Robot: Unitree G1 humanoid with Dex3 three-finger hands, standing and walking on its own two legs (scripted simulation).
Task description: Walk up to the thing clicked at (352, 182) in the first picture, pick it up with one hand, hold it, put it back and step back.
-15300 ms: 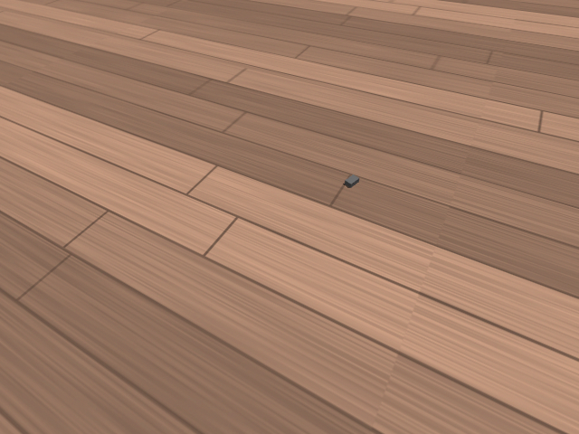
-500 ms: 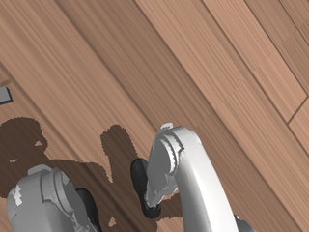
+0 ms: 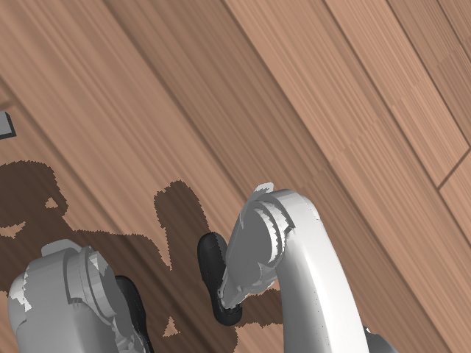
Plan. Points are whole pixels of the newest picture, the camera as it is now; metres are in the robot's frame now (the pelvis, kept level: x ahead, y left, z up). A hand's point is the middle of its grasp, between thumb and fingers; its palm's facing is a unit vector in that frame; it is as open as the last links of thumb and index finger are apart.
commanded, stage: rest palm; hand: left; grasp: from above
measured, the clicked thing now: out of the picture +0.52 +0.31 -0.31
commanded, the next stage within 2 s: close in 1.48 s
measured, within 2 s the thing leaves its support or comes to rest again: neither
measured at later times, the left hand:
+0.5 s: hand out of the picture +0.51 +0.31 -0.24, palm faces -0.45 -0.12 -0.88, open 11.6 cm
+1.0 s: hand out of the picture +0.50 +0.31 -0.25, palm faces -0.46 -0.13 -0.88, open 12.2 cm
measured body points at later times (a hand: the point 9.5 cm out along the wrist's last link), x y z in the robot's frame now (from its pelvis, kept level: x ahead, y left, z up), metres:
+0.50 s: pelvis +0.00 +0.00 -0.01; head +0.31 +0.09 +0.31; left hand +0.53 +0.31 -0.19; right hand +0.00 -0.24 -0.06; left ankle +0.07 +0.10 -0.29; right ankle +0.12 -0.09 -0.29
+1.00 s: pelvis +0.00 +0.01 +0.00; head +0.31 +0.11 +0.31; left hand +0.52 +0.31 -0.20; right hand +0.02 -0.24 -0.05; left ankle +0.07 +0.10 -0.29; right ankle +0.12 -0.09 -0.29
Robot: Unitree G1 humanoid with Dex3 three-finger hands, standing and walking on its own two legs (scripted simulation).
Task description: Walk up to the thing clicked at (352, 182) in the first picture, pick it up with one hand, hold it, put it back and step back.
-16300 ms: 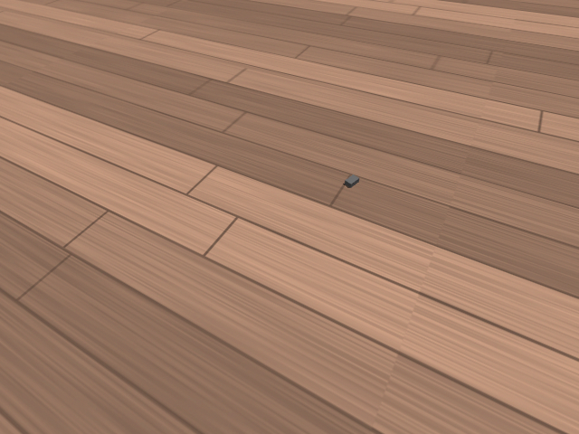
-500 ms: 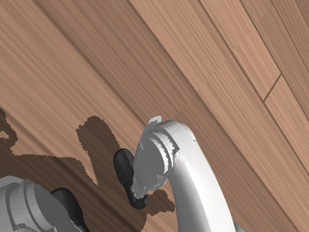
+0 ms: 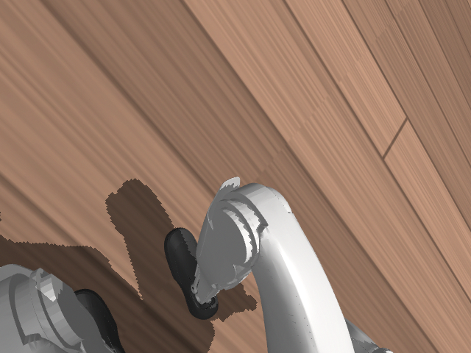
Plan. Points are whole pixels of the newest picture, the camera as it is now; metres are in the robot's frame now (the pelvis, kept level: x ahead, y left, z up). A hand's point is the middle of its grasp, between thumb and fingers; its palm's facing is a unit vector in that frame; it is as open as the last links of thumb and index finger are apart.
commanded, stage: rest palm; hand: left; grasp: from above
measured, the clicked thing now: out of the picture +0.50 +0.34 -0.30
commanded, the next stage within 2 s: close in 0.48 s
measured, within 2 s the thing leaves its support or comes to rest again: neither
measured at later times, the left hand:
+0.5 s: hand out of the picture +0.48 +0.33 -0.26, palm faces -0.45 -0.16 -0.88, open 11.9 cm
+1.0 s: hand out of the picture +0.48 +0.34 -0.26, palm faces -0.44 -0.17 -0.88, open 10.8 cm
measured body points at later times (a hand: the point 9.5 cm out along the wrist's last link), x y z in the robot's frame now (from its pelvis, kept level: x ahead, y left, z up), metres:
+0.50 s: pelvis +0.00 +0.00 +0.00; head +0.31 +0.12 +0.30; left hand +0.50 +0.34 -0.21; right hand +0.02 -0.24 -0.05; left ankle +0.06 +0.10 -0.28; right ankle +0.13 -0.09 -0.28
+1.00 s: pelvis +0.00 +0.00 +0.00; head +0.30 +0.12 +0.30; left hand +0.50 +0.34 -0.21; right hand +0.03 -0.24 -0.05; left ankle +0.06 +0.10 -0.28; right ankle +0.13 -0.09 -0.28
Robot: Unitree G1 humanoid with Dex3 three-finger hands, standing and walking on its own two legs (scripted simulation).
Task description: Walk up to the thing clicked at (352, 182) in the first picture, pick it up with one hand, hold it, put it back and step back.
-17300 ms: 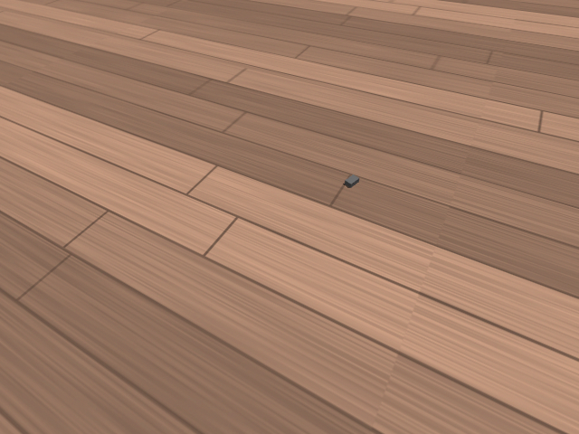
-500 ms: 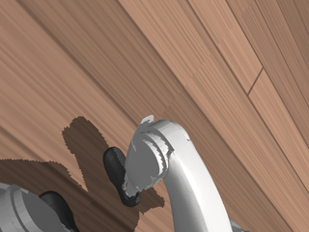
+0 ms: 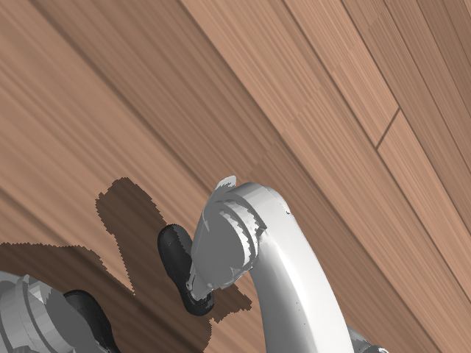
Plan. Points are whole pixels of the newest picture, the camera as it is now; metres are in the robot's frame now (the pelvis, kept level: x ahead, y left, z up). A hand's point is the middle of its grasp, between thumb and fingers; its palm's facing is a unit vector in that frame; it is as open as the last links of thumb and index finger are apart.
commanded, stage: close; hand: left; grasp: from above
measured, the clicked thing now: out of the picture +0.49 +0.35 -0.30
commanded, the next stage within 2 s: settle in 1.18 s
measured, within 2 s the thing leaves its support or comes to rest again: leaves its support in 1.56 s
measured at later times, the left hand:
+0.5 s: hand out of the picture +0.48 +0.35 -0.26, palm faces -0.43 -0.17 -0.88, open 8.4 cm
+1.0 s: hand out of the picture +0.47 +0.35 -0.26, palm faces -0.44 -0.17 -0.88, open 6.9 cm
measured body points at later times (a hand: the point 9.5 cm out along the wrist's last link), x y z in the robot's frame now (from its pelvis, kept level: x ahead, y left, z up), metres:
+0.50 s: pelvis +0.00 +0.00 +0.00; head +0.31 +0.13 +0.30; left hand +0.50 +0.35 -0.21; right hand +0.04 -0.24 -0.05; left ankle +0.06 +0.10 -0.28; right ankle +0.13 -0.09 -0.28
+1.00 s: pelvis +0.00 +0.00 +0.00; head +0.30 +0.13 +0.30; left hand +0.49 +0.35 -0.21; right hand +0.04 -0.24 -0.05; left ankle +0.06 +0.10 -0.28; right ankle +0.13 -0.09 -0.28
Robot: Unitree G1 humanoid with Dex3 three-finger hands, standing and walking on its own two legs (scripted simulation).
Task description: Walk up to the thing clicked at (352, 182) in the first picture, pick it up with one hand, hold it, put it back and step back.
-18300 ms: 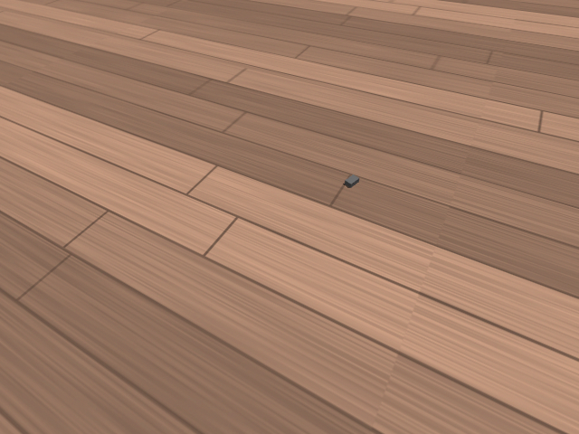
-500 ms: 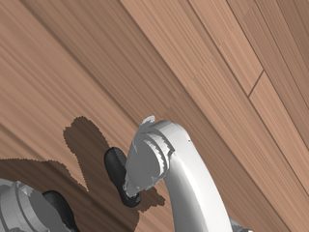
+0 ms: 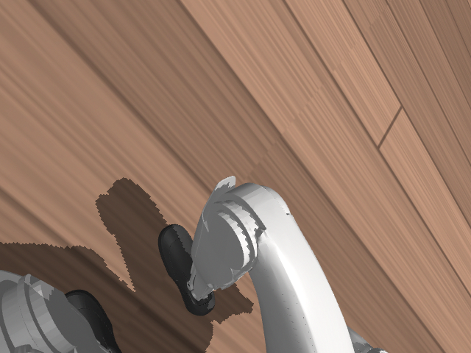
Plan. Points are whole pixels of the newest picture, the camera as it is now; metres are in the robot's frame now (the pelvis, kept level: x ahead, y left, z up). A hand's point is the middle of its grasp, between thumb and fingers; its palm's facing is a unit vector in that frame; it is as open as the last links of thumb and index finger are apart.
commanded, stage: close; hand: left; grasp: from above
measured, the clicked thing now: out of the picture +0.49 +0.35 -0.30
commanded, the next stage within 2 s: settle in 0.18 s
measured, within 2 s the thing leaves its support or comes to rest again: leaves its support in 0.56 s
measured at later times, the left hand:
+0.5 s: hand out of the picture +0.47 +0.35 -0.25, palm faces -0.43 -0.19 -0.88, open 6.8 cm
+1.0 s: hand out of the picture +0.47 +0.36 -0.17, palm faces -0.43 -0.15 -0.89, open 6.8 cm
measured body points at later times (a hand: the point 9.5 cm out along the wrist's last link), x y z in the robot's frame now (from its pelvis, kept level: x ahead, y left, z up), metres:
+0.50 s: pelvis +0.00 +0.00 +0.00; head +0.30 +0.13 +0.31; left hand +0.49 +0.36 -0.20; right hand +0.04 -0.24 -0.05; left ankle +0.06 +0.10 -0.28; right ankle +0.13 -0.09 -0.28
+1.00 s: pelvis +0.00 +0.00 +0.01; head +0.27 +0.12 +0.36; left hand +0.49 +0.37 -0.12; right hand +0.05 -0.26 -0.05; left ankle +0.06 +0.11 -0.28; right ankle +0.13 -0.09 -0.28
